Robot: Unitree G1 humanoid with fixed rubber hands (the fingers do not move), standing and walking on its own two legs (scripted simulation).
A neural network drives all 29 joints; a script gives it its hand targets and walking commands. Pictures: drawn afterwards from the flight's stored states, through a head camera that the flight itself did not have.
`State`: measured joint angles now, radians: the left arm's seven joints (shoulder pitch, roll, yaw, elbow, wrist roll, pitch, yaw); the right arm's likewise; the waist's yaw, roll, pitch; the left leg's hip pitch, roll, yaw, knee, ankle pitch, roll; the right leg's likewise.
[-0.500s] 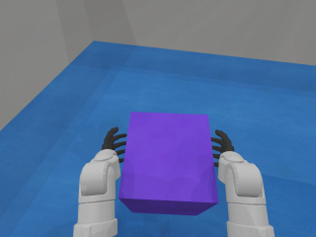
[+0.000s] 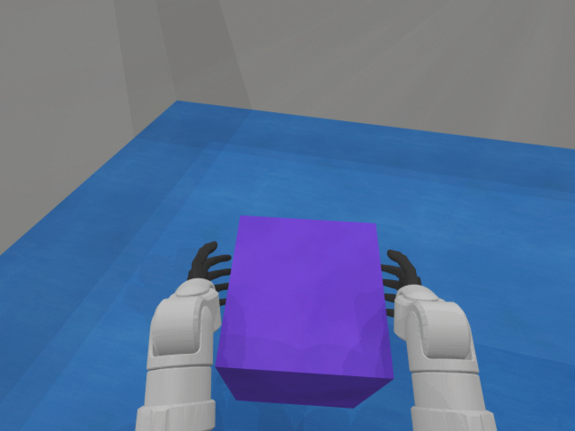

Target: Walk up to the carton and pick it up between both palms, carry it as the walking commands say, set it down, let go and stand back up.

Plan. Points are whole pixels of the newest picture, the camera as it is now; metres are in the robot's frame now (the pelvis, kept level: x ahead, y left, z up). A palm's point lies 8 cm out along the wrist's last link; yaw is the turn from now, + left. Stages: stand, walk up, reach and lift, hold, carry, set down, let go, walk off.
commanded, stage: carry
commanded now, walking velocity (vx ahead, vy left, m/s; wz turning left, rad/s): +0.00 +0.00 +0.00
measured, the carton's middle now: (300, 318) +0.30 +0.00 -0.01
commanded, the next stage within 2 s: hold in 0.76 s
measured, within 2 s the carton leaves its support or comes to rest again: neither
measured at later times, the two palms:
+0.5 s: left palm (202, 309) +0.28 +0.14 +0.06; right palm (406, 313) +0.27 -0.14 +0.06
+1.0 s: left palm (206, 324) +0.26 +0.13 +0.05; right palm (417, 333) +0.24 -0.15 +0.05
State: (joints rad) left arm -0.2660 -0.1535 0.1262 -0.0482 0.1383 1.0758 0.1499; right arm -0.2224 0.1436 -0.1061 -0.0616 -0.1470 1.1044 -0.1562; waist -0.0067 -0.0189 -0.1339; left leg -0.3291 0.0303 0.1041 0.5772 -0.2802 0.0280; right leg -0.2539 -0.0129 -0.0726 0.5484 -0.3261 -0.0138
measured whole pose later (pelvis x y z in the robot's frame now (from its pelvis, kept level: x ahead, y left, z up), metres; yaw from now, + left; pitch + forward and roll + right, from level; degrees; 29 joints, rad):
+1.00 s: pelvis -0.03 +0.00 +0.00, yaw +0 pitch -2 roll +0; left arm -0.23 -0.15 0.13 0.15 0.18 0.76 0.08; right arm -0.18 0.14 -0.14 0.14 -0.19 0.78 -0.09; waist -0.01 -0.02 -0.06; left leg -0.29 0.03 0.10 0.54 -0.21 0.03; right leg -0.23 -0.01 -0.07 0.54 -0.28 -0.01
